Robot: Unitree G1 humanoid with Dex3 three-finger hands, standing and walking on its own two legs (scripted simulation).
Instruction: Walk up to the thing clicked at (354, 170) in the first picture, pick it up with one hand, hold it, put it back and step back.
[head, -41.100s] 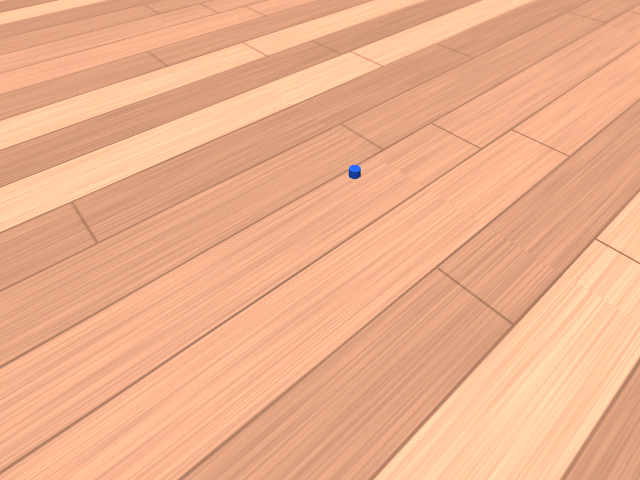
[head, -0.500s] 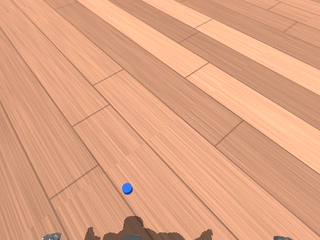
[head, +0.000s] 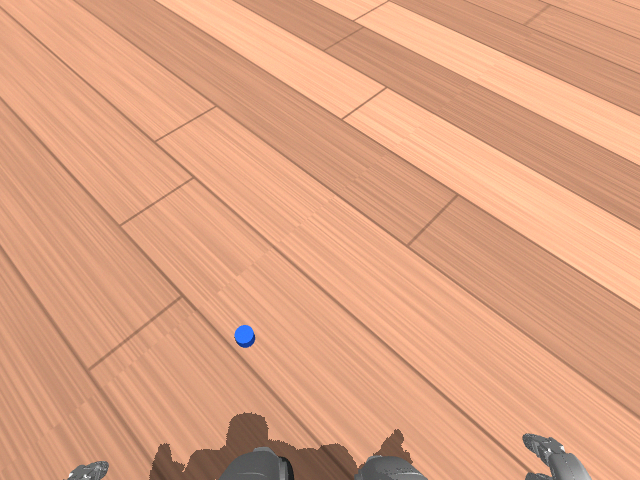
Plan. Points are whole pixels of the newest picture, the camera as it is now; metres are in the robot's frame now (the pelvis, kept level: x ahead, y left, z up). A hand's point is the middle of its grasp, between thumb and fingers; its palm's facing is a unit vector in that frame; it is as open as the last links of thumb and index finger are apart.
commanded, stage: step back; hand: left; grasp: from above
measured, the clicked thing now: (245, 336) +0.53 +0.22 -0.73
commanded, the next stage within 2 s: none
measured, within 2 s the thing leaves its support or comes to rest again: neither
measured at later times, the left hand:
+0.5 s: hand out of the picture -0.02 +0.27 -0.14, palm faces +0.06 -0.93 -0.37, open 7.4 cm
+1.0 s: hand out of the picture -0.25 +0.23 -0.13, palm faces +0.01 -0.90 -0.43, open 7.4 cm
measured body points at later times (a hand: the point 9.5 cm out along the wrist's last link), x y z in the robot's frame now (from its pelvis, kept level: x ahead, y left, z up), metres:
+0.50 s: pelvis -0.14 +0.00 +0.00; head -0.09 +0.02 +0.45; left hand -0.02 +0.32 -0.12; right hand -0.04 -0.31 -0.11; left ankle -0.14 +0.11 -0.72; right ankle -0.08 -0.13 -0.68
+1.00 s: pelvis -0.31 -0.05 +0.01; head -0.27 -0.07 +0.45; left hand -0.26 +0.27 -0.10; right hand -0.20 -0.37 -0.12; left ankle -0.29 +0.09 -0.65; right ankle -0.29 -0.17 -0.72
